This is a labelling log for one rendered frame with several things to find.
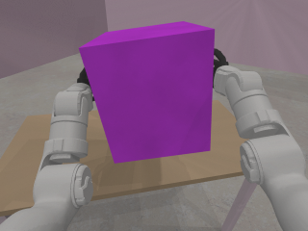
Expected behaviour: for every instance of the left robot upper arm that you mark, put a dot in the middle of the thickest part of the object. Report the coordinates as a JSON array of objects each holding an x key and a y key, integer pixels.
[{"x": 60, "y": 191}]

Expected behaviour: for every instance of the carton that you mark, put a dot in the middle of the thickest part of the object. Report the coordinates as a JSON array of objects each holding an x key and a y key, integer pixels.
[{"x": 153, "y": 89}]

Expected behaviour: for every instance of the right robot upper arm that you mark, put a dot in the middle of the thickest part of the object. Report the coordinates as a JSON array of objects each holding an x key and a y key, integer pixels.
[{"x": 275, "y": 163}]

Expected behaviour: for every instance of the robot left forearm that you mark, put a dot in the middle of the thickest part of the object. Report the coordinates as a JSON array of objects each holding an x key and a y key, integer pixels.
[{"x": 68, "y": 128}]

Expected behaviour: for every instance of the robot right forearm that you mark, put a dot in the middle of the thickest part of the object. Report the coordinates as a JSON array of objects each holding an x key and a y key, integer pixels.
[{"x": 255, "y": 116}]

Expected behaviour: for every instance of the robot left hand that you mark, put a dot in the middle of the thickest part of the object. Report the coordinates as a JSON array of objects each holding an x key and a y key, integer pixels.
[{"x": 83, "y": 78}]

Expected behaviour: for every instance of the robot right hand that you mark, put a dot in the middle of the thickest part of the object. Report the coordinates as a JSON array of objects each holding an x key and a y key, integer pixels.
[{"x": 218, "y": 63}]

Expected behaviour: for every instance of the table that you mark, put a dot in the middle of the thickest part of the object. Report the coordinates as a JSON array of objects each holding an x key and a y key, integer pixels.
[{"x": 19, "y": 165}]

